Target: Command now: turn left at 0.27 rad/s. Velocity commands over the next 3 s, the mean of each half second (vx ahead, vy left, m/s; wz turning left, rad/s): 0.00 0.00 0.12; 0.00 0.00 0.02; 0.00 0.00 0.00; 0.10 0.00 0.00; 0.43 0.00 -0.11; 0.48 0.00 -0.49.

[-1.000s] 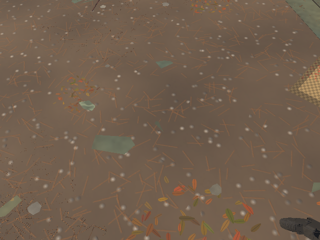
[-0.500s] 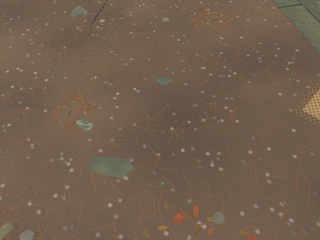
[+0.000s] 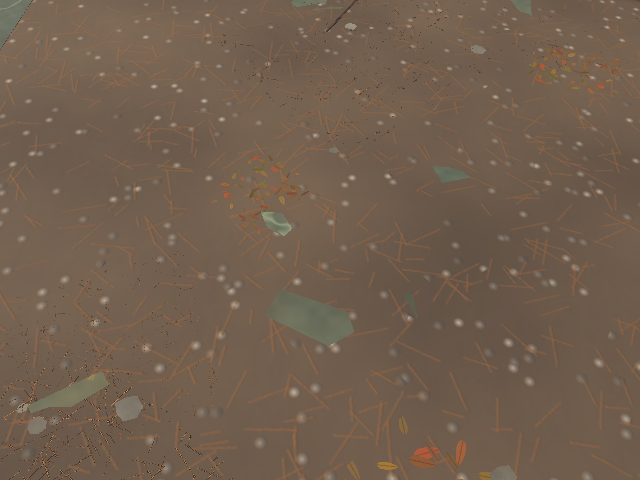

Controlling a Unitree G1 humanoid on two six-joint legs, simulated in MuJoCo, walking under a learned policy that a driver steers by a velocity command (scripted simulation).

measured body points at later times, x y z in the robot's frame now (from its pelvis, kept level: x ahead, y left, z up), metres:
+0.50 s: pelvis +0.02 -0.03 -0.01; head +0.03 -0.03 +0.44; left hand +0.15 +0.22 -0.11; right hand +0.15 -0.28 -0.12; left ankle +0.03 +0.09 -0.74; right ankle +0.02 -0.15 -0.74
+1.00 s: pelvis +0.02 -0.04 -0.01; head +0.03 -0.04 +0.44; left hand +0.13 +0.21 -0.12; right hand +0.15 -0.29 -0.13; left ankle +0.03 +0.09 -0.74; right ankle +0.02 -0.15 -0.74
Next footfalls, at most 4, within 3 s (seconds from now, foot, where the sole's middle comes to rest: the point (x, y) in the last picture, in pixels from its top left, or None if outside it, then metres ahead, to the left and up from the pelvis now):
0.12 right None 0.06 -0.15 -0.78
2.08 left None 0.15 0.10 -0.78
2.58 right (369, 456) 0.51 -0.10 -0.78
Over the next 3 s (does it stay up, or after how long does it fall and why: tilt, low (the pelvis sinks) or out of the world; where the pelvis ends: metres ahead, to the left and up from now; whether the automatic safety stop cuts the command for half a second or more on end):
stays up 0.57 -0.02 0.00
